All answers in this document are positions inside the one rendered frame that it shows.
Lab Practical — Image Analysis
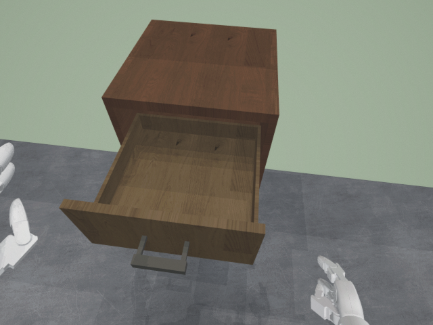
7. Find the drawer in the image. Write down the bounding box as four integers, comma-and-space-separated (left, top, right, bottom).
59, 113, 265, 265

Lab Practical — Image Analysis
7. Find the robot right hand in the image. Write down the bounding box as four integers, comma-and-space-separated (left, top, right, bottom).
311, 256, 364, 325

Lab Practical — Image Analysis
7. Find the handle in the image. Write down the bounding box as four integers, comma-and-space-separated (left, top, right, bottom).
131, 236, 189, 275

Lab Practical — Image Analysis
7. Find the robot left hand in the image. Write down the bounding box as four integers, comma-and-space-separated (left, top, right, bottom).
0, 143, 38, 275

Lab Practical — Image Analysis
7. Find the cabinet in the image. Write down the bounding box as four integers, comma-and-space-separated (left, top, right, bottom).
101, 20, 279, 188

